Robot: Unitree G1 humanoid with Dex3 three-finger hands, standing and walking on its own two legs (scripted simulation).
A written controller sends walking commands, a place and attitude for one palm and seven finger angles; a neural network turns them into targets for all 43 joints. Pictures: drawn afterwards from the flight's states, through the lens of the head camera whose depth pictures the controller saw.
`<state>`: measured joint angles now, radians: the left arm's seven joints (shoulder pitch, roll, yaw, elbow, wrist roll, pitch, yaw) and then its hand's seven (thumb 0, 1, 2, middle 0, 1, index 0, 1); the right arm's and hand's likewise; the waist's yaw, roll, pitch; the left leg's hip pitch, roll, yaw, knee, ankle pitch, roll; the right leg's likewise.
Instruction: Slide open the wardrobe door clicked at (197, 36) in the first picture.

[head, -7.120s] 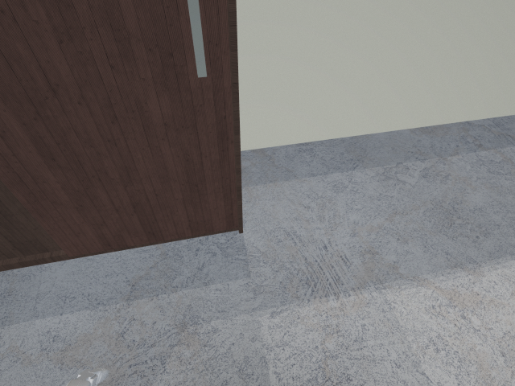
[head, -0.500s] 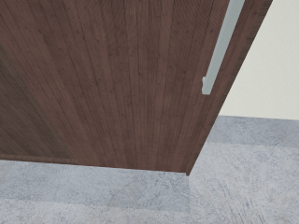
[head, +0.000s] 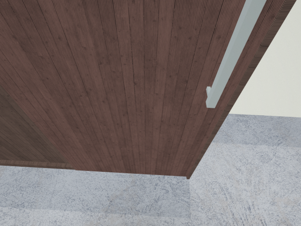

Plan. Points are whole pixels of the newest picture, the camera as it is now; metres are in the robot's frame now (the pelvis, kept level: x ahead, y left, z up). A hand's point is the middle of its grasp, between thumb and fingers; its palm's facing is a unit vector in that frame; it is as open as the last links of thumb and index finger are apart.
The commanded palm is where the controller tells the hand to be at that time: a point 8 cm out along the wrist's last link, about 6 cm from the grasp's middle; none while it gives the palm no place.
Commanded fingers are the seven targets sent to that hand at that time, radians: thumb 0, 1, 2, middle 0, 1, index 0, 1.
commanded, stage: come to a stop and stand still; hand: right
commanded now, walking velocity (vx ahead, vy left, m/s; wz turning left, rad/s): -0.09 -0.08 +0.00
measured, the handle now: (227, 53) +0.45 -0.14 +0.23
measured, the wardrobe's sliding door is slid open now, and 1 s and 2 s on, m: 0.00 0.00 0.00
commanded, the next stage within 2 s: look again from close up in 1.38 s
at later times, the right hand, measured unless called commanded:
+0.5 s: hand out of the picture +0.02 -0.18 -0.16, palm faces +0.03 +0.98 -0.21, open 7.3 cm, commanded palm none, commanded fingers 0.00 -0.90 -0.90 0.20 0.30 0.20 0.30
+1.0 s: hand out of the picture +0.00 -0.20 -0.16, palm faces +0.00 +0.97 -0.22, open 7.4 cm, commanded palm none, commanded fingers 0.00 -0.90 -0.90 0.20 0.30 0.20 0.30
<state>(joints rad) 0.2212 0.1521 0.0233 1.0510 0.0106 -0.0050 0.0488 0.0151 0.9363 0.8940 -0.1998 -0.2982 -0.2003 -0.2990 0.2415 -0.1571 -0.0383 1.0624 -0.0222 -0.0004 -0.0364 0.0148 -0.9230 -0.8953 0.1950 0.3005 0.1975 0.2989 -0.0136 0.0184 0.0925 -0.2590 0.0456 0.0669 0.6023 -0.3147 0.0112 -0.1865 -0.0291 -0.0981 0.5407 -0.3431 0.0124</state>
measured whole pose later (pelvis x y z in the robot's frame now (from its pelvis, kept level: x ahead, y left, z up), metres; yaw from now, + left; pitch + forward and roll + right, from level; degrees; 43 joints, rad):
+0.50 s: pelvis -0.02 +0.00 +0.01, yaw +0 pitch -1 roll -1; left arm 0.26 0.15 0.00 1.08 0.01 0.00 0.02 0.01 0.93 0.89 -0.20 -0.30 -0.20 -0.30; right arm 0.22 -0.18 -0.02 1.05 -0.02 0.01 -0.03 0.00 -0.92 -0.90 0.20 0.30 0.20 0.30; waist -0.01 0.02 0.05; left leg -0.21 0.03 0.07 0.46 -0.23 0.02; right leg -0.17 -0.02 -0.08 0.42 -0.23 0.00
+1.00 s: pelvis -0.02 -0.02 +0.01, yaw +1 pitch -1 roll -1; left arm 0.30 0.17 -0.02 1.06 0.01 -0.01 0.01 0.01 0.91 0.89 -0.20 -0.30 -0.20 -0.30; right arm 0.27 -0.16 0.01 1.07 -0.02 -0.01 -0.03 0.01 -0.91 -0.90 0.19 0.30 0.20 0.30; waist 0.00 -0.02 0.03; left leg -0.23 0.05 0.05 0.50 -0.25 -0.01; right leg -0.18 0.00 -0.09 0.45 -0.25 -0.02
